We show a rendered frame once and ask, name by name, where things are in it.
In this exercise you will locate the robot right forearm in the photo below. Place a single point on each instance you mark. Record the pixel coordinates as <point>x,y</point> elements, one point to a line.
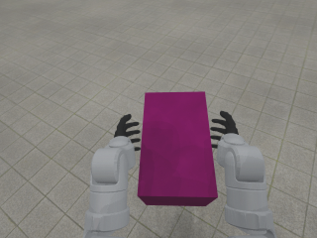
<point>245,182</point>

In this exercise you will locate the carton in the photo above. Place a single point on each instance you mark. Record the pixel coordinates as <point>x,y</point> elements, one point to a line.
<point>176,160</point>

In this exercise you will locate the left robot hand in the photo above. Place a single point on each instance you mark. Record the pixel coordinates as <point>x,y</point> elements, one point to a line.
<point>122,127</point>

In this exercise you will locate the right robot hand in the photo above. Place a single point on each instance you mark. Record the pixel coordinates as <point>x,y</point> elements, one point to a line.
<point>229,124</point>

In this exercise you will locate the robot left forearm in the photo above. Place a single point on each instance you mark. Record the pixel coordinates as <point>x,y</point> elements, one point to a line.
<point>109,179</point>

